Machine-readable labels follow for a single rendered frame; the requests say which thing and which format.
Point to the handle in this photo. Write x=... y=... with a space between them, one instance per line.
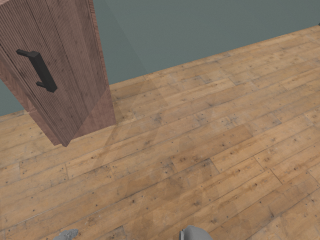
x=41 y=69

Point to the robot left hand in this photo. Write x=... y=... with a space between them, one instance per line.
x=67 y=234

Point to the cupboard door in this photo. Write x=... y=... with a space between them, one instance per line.
x=62 y=31

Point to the right robot thigh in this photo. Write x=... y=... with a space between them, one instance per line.
x=194 y=233

